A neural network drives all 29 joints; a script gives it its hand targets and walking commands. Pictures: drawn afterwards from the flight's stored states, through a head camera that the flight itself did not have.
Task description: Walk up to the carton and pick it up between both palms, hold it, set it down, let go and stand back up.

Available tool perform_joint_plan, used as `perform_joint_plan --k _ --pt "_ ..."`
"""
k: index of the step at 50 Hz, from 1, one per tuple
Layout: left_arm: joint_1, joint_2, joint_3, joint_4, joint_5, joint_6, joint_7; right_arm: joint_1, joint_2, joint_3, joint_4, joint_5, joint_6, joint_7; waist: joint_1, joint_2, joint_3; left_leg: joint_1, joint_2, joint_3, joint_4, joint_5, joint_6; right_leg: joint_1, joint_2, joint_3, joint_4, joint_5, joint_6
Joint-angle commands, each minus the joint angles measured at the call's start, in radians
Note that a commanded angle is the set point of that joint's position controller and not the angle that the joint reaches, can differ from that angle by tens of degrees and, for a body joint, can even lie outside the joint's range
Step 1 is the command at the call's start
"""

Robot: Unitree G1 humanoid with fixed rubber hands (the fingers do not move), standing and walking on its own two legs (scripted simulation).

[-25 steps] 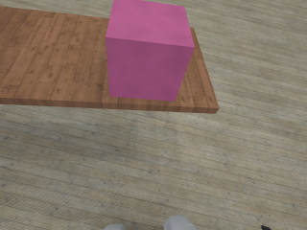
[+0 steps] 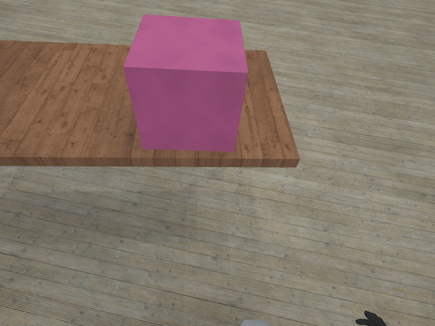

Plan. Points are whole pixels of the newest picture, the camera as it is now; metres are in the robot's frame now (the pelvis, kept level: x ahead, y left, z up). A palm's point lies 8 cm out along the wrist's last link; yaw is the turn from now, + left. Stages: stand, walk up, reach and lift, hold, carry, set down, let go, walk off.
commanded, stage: walk up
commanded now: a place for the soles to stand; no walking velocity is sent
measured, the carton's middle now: (190, 85) +0.70 +0.08 +0.03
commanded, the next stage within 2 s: none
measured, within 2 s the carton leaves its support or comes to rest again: neither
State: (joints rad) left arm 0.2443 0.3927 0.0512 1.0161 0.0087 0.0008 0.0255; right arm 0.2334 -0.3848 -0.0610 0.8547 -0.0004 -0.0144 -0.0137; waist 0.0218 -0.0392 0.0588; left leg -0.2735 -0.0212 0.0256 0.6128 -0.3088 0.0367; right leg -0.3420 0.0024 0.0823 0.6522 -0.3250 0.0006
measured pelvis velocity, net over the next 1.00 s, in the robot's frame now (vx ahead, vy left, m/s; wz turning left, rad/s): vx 0.01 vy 0.01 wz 0.01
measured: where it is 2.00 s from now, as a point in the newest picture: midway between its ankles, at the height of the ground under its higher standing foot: (183, 298)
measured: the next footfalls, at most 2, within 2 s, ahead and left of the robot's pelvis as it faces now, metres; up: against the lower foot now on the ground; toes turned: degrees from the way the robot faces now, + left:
right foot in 0.02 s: +0.09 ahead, -0.14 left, +0.00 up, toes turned +4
left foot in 1.08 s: +0.07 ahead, +0.13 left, +0.00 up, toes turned +3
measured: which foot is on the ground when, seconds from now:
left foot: down 0.00-0.80, up 0.82-1.00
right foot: up 0.00-0.00, down 0.02-1.00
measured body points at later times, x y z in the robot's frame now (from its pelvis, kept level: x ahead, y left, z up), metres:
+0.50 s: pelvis -0.01 -0.03 +0.00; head +0.01 -0.04 +0.45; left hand +0.07 +0.26 -0.12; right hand +0.09 -0.34 -0.11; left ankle +0.00 +0.09 -0.73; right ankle +0.05 -0.14 -0.73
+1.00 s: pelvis +0.01 +0.01 +0.01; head +0.02 -0.01 +0.45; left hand +0.03 +0.34 -0.10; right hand +0.11 -0.30 -0.12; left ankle -0.02 +0.13 -0.69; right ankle +0.05 -0.14 -0.73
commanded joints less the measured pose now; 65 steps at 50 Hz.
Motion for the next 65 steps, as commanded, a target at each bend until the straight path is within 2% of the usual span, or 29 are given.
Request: perform_joint_plan --k 1,2,3,6,9,13,20,22,25,36,37,38,39,40,41,43,47,50,51,52,53,54,55,56,59,61,62,64,65 --pt "-0.090 0.247 0.047 -0.049 0.041 -0.056 0.005 -0.087 -0.157 -0.029 -0.026 -0.008 0.009 0.009 -0.058 -0.049 0.042 -0.111 0.040 -0.069 0.103 -0.195 -0.027 -0.051 -0.238 0.442 -0.428 -0.232 -0.125" --pt "-0.153 0.276 0.053 -0.048 0.035 -0.053 0.006 -0.058 -0.183 -0.039 0.011 -0.012 0.019 0.009 -0.060 -0.022 0.075 0.013 0.031 -0.078 0.195 -0.214 -0.025 -0.215 -0.291 0.463 -0.443 -0.303 -0.188" --pt "-0.192 0.279 0.053 -0.057 0.039 -0.054 0.005 -0.011 -0.186 -0.042 0.021 -0.008 0.022 0.012 -0.074 -0.084 0.097 0.024 0.033 -0.084 0.169 -0.212 -0.021 -0.230 -0.271 0.440 -0.415 -0.272 -0.205" --pt "-0.152 0.212 0.038 -0.055 0.027 -0.051 -0.001 -0.020 -0.177 -0.035 0.031 -0.008 0.007 0.023 -0.057 -0.189 0.008 0.047 0.040 -0.076 0.013 -0.143 -0.008 -0.109 -0.170 0.311 -0.350 -0.141 -0.138" --pt "-0.117 0.185 0.027 -0.048 0.013 -0.053 -0.003 -0.023 -0.185 -0.030 0.039 -0.017 -0.009 0.013 -0.050 -0.149 -0.108 0.083 0.070 -0.107 -0.080 -0.044 -0.004 0.013 -0.164 0.278 -0.278 0.113 -0.111" --pt "-0.158 0.173 0.023 -0.051 0.013 -0.049 -0.006 -0.065 -0.177 -0.022 0.043 -0.026 -0.016 0.012 -0.046 -0.074 -0.066 0.077 0.100 -0.118 -0.129 -0.040 0.013 -0.034 -0.140 0.222 -0.313 -0.007 -0.072" --pt "-0.165 0.172 0.022 -0.033 0.008 -0.054 -0.012 -0.091 -0.161 -0.014 0.052 -0.020 -0.023 0.013 -0.034 0.001 -0.137 0.085 0.111 -0.098 -0.167 0.017 0.008 0.078 -0.135 0.198 -0.282 0.141 -0.066" --pt "-0.167 0.154 0.019 -0.035 0.006 -0.057 -0.014 -0.102 -0.174 -0.013 0.054 -0.020 -0.026 0.014 -0.027 -0.019 -0.143 0.088 0.131 -0.104 -0.168 0.074 0.011 0.073 -0.116 0.157 -0.257 0.203 -0.055" --pt "-0.164 0.156 0.014 -0.018 0.002 -0.053 -0.016 -0.123 -0.166 -0.009 0.045 -0.017 -0.029 0.012 -0.017 0.047 -0.143 0.069 0.147 -0.122 -0.193 0.092 0.018 0.091 -0.106 0.137 -0.235 0.233 -0.052" --pt "-0.177 0.164 0.012 -0.010 0.009 -0.052 -0.021 -0.109 -0.175 -0.016 0.048 -0.014 -0.021 0.013 -0.033 0.024 -0.149 0.116 0.131 -0.105 -0.185 0.072 0.014 0.058 -0.108 0.148 -0.279 0.169 -0.056" --pt "0.022 0.283 0.064 -0.015 0.010 -0.067 -0.017 -0.055 -0.292 -0.079 -0.016 -0.064 -0.011 0.045 -0.006 0.114 -0.231 0.066 0.091 -0.103 -0.081 -0.320 0.042 0.132 -0.125 0.213 -0.274 -0.293 -0.099" --pt "0.075 0.313 0.081 0.010 0.023 -0.072 -0.010 -0.070 -0.263 -0.078 -0.024 -0.075 0.007 0.058 0.007 0.037 -0.140 -0.118 0.066 -0.114 0.003 -0.476 0.052 0.159 -0.158 0.327 -0.334 -0.536 -0.120" --pt "0.120 0.335 0.104 0.011 0.027 -0.073 -0.003 -0.049 -0.239 -0.080 -0.038 -0.083 0.016 0.068 0.017 -0.040 -0.125 -0.224 0.018 -0.049 0.186 -0.406 0.023 0.204 -0.265 0.486 -0.446 -0.670 -0.156" --pt "0.084 0.340 0.108 0.008 0.035 -0.081 0.003 -0.040 -0.230 -0.085 -0.027 -0.084 0.026 0.073 0.007 -0.061 -0.028 -0.354 0.030 -0.064 0.346 -0.309 -0.005 0.197 -0.356 0.596 -0.495 -0.699 -0.204" --pt "0.054 0.336 0.109 -0.015 0.027 -0.091 0.009 -0.042 -0.226 -0.080 -0.041 -0.083 0.026 0.074 0.006 0.004 0.018 -0.395 0.068 -0.115 0.351 -0.234 -0.014 0.177 -0.386 0.589 -0.497 -0.612 -0.230" --pt "0.031 0.316 0.107 -0.034 0.019 -0.101 0.009 -0.045 -0.234 -0.097 -0.051 -0.067 0.018 0.083 -0.007 0.020 0.009 -0.383 0.094 -0.142 0.329 -0.173 -0.015 0.234 -0.331 0.512 -0.455 -0.459 -0.222" --pt "0.056 0.304 0.120 -0.053 0.029 -0.100 0.001 -0.073 -0.220 -0.102 -0.054 -0.052 0.017 0.090 0.011 -0.073 -0.051 -0.346 0.079 -0.097 0.230 -0.244 -0.024 0.355 -0.258 0.375 -0.379 -0.320 -0.192" --pt "0.004 0.314 0.128 -0.082 0.042 -0.074 -0.010 0.014 -0.206 -0.109 -0.041 -0.046 0.014 0.092 -0.032 -0.199 -0.022 -0.114 0.072 -0.055 0.054 -0.249 0.003 0.117 -0.234 0.313 -0.357 -0.345 -0.189" --pt "-0.081 0.301 0.126 -0.104 0.043 -0.070 -0.014 0.105 -0.204 -0.113 -0.012 -0.039 0.008 0.087 -0.099 -0.214 -0.048 0.062 0.088 -0.054 -0.089 -0.157 0.023 -0.003 -0.202 0.226 -0.280 -0.293 -0.160" --pt "-0.145 0.228 0.100 -0.118 0.046 -0.062 -0.013 0.279 -0.239 -0.142 0.051 -0.041 -0.007 0.070 -0.200 -0.061 -0.077 0.350 0.094 -0.116 -0.249 -0.098 0.045 -0.197 -0.111 0.110 -0.018 -0.249 -0.099" --pt "-0.065 0.100 0.061 -0.115 0.028 -0.062 -0.003 0.300 -0.309 -0.153 0.057 -0.054 -0.024 0.050 -0.175 0.239 -0.053 0.410 0.229 -0.420 -0.461 -0.295 0.002 -0.381 0.122 -0.014 0.351 -0.267 -0.033" --pt "-0.001 0.107 0.052 -0.094 0.019 -0.058 0.011 0.203 -0.327 -0.152 0.007 -0.064 -0.030 0.038 -0.121 0.144 -0.038 0.382 0.358 -0.624 -0.485 -0.353 -0.026 -0.507 0.140 0.042 0.484 -0.249 -0.010" --pt "0.010 0.177 0.064 -0.088 0.026 -0.056 0.012 0.128 -0.354 -0.151 -0.023 -0.051 -0.032 0.033 -0.108 0.037 -0.002 0.272 0.414 -0.695 -0.542 -0.567 -0.027 -0.503 0.082 0.098 0.517 -0.162 -0.024" --pt "0.039 0.208 0.066 -0.070 0.016 -0.054 0.007 0.066 -0.354 -0.143 -0.039 -0.032 -0.037 0.034 -0.070 0.050 0.045 0.199 0.378 -0.636 -0.549 -0.594 -0.029 -0.463 0.031 0.117 0.528 -0.082 -0.047" --pt "0.063 0.208 0.076 -0.032 0.002 -0.060 -0.010 0.052 -0.216 -0.103 -0.050 -0.024 -0.057 0.032 -0.038 0.050 0.083 0.251 0.230 -0.331 -0.414 0.019 -0.074 -0.347 -0.002 0.083 0.438 0.058 -0.007" --pt "0.069 0.185 0.064 -0.054 -0.002 -0.062 -0.014 0.153 -0.187 -0.091 -0.030 -0.016 -0.057 0.029 -0.059 0.127 0.003 0.391 0.197 -0.210 -0.306 0.522 -0.118 -0.307 0.003 0.054 0.401 0.061 -0.003" --pt "0.038 0.183 0.053 -0.078 -0.010 -0.059 -0.013 0.198 -0.188 -0.091 -0.016 -0.015 -0.054 0.026 -0.075 0.192 -0.019 0.460 0.180 -0.173 -0.278 0.622 -0.087 -0.330 0.020 0.032 0.354 0.057 -0.002" --pt "-0.022 0.161 0.041 -0.101 -0.012 -0.060 -0.014 0.241 -0.185 -0.080 -0.010 -0.014 -0.043 0.019 -0.101 0.263 -0.021 0.497 0.164 -0.149 -0.255 0.716 -0.087 -0.348 0.040 -0.006 0.293 0.033 -0.001" --pt "-0.060 0.164 0.041 -0.115 -0.010 -0.056 -0.014 0.252 -0.192 -0.077 -0.012 -0.012 -0.041 0.016 -0.118 0.253 -0.001 0.516 0.157 -0.160 -0.254 0.705 -0.074 -0.379 0.050 -0.032 0.268 0.034 0.004"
